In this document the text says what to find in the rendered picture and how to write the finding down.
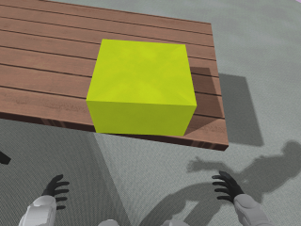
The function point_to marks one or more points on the robot right forearm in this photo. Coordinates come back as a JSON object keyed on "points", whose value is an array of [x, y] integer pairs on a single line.
{"points": [[250, 212]]}

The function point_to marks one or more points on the table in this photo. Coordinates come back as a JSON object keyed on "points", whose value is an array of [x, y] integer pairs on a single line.
{"points": [[48, 53]]}

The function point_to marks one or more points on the robot left forearm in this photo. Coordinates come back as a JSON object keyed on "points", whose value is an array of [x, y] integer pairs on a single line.
{"points": [[40, 213]]}

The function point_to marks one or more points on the left robot hand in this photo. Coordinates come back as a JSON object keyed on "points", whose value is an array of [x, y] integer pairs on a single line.
{"points": [[50, 190]]}

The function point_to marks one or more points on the right robot hand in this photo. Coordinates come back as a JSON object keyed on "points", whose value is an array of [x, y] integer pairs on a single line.
{"points": [[232, 189]]}

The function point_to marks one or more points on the carton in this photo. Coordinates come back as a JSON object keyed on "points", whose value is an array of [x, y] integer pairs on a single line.
{"points": [[141, 88]]}

